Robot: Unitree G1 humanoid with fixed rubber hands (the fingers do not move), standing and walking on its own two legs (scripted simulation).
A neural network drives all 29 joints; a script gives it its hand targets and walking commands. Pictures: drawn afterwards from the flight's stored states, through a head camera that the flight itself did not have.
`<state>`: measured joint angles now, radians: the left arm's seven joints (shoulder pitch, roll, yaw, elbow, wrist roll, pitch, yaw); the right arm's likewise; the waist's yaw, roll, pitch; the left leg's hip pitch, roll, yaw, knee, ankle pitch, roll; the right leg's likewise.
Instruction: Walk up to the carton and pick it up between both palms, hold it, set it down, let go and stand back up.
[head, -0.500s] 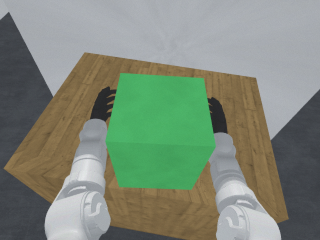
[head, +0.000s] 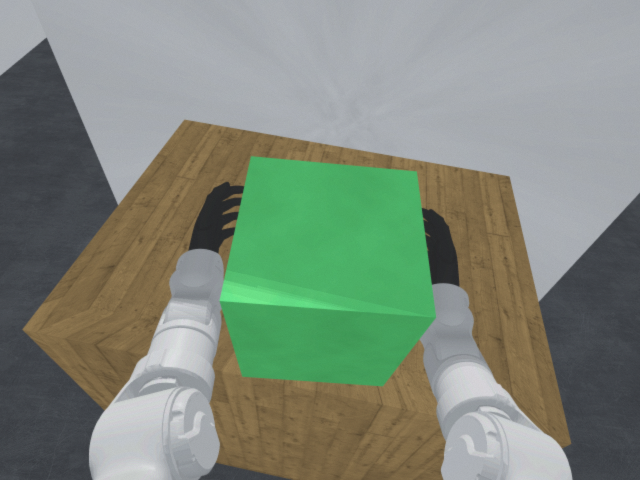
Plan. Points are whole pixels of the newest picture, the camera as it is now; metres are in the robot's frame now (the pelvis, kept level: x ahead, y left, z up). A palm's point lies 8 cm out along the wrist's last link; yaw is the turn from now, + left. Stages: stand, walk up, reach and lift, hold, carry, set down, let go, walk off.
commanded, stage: reach and lift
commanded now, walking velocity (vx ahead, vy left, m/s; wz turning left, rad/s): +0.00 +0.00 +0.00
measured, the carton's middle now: (322, 281) +0.39 +0.01 +0.03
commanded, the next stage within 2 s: none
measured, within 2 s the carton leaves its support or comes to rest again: neither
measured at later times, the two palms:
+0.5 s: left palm (219, 233) +0.42 +0.15 +0.09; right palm (450, 267) +0.38 -0.15 +0.08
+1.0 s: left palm (199, 207) +0.38 +0.15 +0.17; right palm (474, 246) +0.36 -0.15 +0.15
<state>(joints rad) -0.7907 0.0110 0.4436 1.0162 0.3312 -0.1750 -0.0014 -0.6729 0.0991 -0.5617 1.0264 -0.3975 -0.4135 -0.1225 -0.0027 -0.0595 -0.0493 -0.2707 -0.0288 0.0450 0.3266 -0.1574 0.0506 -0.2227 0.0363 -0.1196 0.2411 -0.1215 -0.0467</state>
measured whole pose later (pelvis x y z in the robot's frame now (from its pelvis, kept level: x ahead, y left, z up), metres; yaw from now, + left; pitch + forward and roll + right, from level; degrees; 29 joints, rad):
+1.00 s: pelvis -0.03 +0.00 +0.00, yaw +1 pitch -5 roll -1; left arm -0.81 0.03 0.31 0.61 0.26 0.42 0.04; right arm -0.74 0.02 -0.23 0.81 -0.04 0.07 -0.13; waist -0.06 -0.07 0.01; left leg -0.11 -0.03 0.04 0.34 -0.15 0.05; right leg -0.06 0.04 -0.13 0.26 -0.13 -0.05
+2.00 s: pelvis -0.04 +0.00 +0.00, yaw +0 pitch -6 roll -1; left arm -0.81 0.03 0.28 0.35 0.25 0.72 0.07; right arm -0.81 -0.07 -0.10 0.68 0.18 0.32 -0.15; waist -0.09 -0.04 0.01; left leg -0.11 -0.02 0.05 0.36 -0.15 0.05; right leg -0.07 0.04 -0.12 0.29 -0.12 -0.05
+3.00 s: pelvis -0.04 +0.00 +0.00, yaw -1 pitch -6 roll -1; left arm -0.89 0.05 0.32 0.35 0.23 0.83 0.07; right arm -0.94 -0.11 -0.07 0.71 0.25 0.45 -0.18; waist -0.07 -0.02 -0.05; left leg -0.11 -0.02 0.06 0.37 -0.16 0.05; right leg -0.08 0.04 -0.10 0.30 -0.13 -0.05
